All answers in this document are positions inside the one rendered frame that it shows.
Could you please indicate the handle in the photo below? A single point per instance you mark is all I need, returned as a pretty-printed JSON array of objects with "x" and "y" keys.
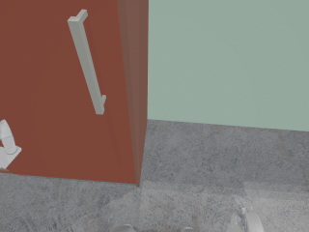
[{"x": 79, "y": 37}]

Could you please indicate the robot right hand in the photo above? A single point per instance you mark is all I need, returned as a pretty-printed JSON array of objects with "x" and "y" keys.
[{"x": 247, "y": 219}]

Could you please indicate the robot left hand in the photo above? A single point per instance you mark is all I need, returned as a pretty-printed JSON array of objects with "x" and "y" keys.
[{"x": 9, "y": 152}]

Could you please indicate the wardrobe door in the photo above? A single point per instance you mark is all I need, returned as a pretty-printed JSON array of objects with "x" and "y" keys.
[{"x": 45, "y": 99}]

